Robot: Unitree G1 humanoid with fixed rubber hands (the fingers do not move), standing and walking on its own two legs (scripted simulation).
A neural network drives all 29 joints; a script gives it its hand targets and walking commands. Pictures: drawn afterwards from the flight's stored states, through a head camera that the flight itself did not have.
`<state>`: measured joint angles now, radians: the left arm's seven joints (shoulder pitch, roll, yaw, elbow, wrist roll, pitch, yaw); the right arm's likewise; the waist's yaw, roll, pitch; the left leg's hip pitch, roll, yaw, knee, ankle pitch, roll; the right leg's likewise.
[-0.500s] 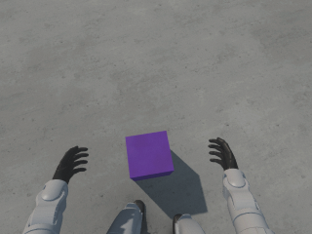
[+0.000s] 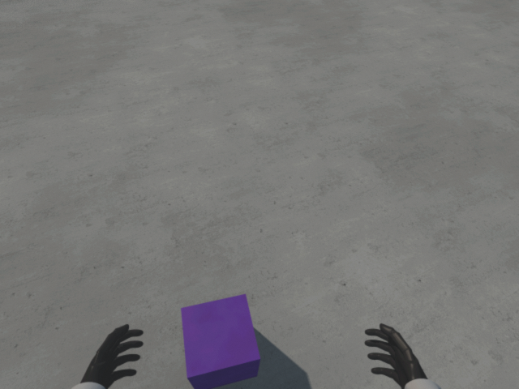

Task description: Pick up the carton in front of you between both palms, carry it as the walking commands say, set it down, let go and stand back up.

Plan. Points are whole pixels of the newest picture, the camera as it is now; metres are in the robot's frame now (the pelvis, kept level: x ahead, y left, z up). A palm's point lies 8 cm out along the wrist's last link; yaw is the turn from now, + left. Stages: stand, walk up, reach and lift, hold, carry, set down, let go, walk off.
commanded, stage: let go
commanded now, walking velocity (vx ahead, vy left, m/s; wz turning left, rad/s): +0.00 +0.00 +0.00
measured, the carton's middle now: (220, 343) +0.37 +0.09 -0.65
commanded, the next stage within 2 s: stand in 0.28 s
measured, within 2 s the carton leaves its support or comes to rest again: neither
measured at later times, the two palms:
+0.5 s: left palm out of the picture +0.13 +0.30 -0.09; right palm out of the picture +0.13 -0.24 -0.08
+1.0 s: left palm out of the picture +0.08 +0.33 -0.11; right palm out of the picture +0.09 -0.23 -0.10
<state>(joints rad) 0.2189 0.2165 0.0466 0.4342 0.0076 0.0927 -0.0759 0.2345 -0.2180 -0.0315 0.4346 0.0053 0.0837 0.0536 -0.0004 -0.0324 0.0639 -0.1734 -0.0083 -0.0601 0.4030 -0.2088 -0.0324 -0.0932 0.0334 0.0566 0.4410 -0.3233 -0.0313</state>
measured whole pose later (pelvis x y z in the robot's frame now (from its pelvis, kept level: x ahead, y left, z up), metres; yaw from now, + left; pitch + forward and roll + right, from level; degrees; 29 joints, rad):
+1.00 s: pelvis -0.01 +0.05 +0.00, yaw +0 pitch -3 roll -1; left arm 0.26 0.32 0.05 0.76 0.02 -0.01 0.04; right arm 0.19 -0.28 -0.05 0.84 -0.02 -0.02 -0.03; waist 0.00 -0.03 0.03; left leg -0.22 -0.04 -0.04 0.52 -0.25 0.03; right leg -0.10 0.00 0.06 0.47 -0.32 0.03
